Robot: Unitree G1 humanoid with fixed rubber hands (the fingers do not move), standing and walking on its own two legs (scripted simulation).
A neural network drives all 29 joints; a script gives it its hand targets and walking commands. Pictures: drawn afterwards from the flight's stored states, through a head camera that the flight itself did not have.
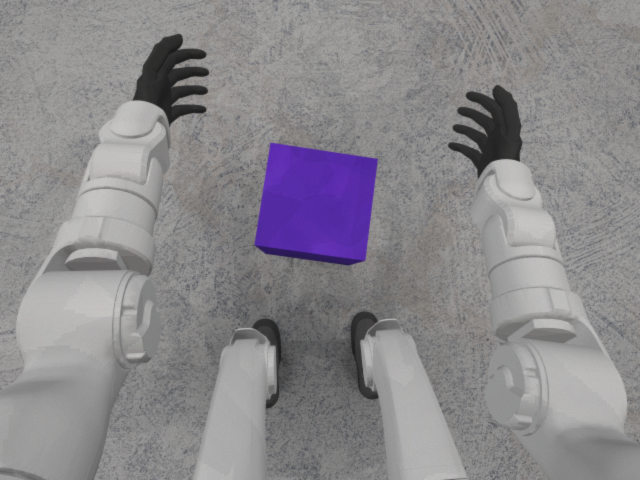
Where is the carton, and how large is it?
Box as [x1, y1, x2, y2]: [254, 143, 377, 264]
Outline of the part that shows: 270,143 254,244 265,253 342,264 351,264 364,260 377,159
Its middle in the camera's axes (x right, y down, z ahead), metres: -0.01 -0.05 +0.86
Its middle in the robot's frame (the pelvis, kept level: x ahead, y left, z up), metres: +0.48 -0.02 -0.51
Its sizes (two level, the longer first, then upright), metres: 0.210 0.200 0.250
